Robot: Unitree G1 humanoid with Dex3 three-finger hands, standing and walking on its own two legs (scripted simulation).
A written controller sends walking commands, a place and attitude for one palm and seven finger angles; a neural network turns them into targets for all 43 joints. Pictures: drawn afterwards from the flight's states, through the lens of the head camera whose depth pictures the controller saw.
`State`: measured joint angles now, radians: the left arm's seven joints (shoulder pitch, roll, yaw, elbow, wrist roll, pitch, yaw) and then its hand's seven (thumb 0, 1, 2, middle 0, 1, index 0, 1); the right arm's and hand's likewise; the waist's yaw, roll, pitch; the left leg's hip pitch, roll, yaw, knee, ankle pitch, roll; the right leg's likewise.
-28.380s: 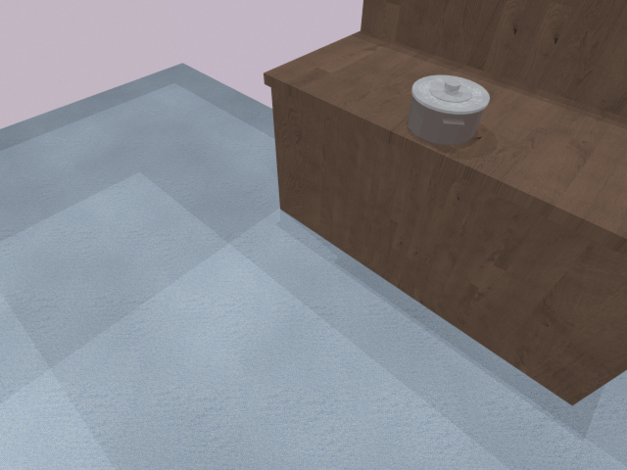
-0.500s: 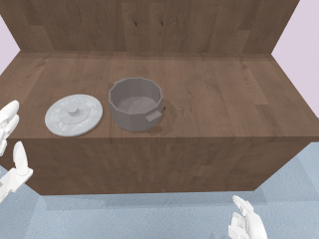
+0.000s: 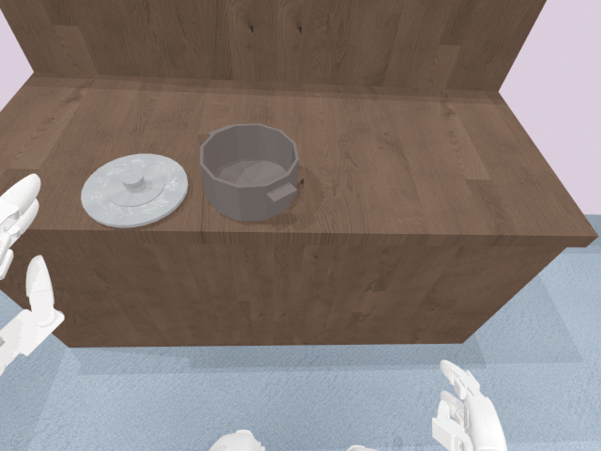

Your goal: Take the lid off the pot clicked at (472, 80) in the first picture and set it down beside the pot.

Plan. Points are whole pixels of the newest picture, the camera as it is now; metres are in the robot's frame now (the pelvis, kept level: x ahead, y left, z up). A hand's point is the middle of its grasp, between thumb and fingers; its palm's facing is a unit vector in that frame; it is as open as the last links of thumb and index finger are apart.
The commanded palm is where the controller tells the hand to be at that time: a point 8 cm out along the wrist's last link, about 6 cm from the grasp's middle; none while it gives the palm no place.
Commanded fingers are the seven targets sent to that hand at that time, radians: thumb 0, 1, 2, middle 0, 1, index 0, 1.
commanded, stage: step back with the hand held close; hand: left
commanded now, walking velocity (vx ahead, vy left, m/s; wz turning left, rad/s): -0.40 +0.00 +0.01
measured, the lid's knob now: (133, 179) +0.58 +0.36 -0.05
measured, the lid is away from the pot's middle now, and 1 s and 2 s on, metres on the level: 0.23 0.23 0.23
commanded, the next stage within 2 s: stop stepping back and stand still in 0.52 s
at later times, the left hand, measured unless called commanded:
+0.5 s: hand (20, 411) +0.13 +0.22 +0.18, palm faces +0.23 -0.87 -0.43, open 7.4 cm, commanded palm +0.06 +0.28 +0.20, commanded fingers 0.00 0.90 0.90 -0.20 -0.30 -0.20 -0.30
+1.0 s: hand out of the picture +0.03 +0.26 +0.19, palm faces +0.32 -0.87 -0.36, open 7.4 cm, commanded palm -0.03 +0.31 +0.20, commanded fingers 0.00 0.90 0.90 -0.20 -0.30 -0.20 -0.30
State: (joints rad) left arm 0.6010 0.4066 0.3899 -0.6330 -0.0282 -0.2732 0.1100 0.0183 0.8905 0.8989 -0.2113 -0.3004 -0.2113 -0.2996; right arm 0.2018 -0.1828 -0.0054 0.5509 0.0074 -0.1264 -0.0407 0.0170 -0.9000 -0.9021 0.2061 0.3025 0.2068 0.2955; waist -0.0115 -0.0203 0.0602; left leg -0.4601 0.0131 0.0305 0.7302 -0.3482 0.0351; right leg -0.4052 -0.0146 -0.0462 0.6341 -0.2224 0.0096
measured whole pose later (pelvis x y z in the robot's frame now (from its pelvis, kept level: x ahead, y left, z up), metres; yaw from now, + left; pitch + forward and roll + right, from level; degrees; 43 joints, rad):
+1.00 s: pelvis -0.17 +0.03 +0.00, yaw -2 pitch -2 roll -4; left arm 0.58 0.39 0.36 -0.56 -0.04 -0.23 0.12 0.01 0.89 0.90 -0.21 -0.30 -0.21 -0.30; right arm 0.30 -0.22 0.00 0.63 0.01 -0.11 -0.05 0.02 -0.90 -0.90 0.21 0.30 0.21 0.30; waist -0.03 0.01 -0.07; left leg -0.37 0.00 -0.04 0.69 -0.36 0.03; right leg -0.29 0.01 -0.04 0.60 -0.30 0.01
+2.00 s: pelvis -0.18 +0.03 +0.02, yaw +2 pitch +0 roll -1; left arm 0.36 0.21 0.01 1.12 0.00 0.02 0.03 0.01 0.94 0.90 -0.20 -0.30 -0.20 -0.30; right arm 0.34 -0.14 -0.03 1.07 -0.01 0.02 -0.03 0.01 -0.90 -0.90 0.20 0.30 0.20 0.29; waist 0.00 0.01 0.07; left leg -0.28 -0.04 -0.07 0.48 -0.19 0.02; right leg -0.16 0.04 0.02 0.43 -0.28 -0.02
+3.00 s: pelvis -0.14 +0.03 +0.02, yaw +1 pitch +0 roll +0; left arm 0.28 0.13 0.02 1.12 0.00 0.00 0.05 0.01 0.92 0.90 -0.20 -0.30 -0.20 -0.30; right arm 0.29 -0.11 -0.03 1.11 -0.01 0.00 -0.05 0.01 -0.92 -0.90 0.20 0.30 0.20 0.29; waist -0.01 -0.02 0.04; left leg -0.22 -0.04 -0.05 0.49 -0.26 0.03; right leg -0.09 0.04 0.05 0.43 -0.33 -0.02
